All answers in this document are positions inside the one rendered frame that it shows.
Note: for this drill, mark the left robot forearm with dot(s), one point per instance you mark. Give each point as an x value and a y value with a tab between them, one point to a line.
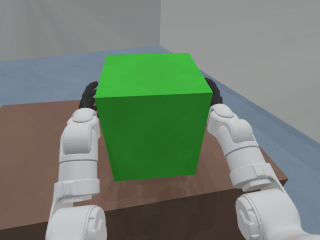
78	156

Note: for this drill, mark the carton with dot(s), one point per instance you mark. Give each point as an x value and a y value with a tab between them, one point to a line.
153	110

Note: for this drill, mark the right robot hand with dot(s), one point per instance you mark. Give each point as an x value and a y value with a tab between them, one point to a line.
216	98

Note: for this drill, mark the robot right upper arm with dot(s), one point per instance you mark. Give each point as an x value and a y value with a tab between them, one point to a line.
269	215

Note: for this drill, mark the pedestal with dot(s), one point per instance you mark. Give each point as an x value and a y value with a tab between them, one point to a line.
188	207

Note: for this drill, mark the right robot forearm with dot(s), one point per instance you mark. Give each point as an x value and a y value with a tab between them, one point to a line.
248	168

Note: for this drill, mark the left robot hand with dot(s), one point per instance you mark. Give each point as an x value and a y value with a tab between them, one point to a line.
87	100

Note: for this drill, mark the robot left upper arm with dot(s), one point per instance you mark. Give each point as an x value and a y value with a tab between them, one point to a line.
86	222

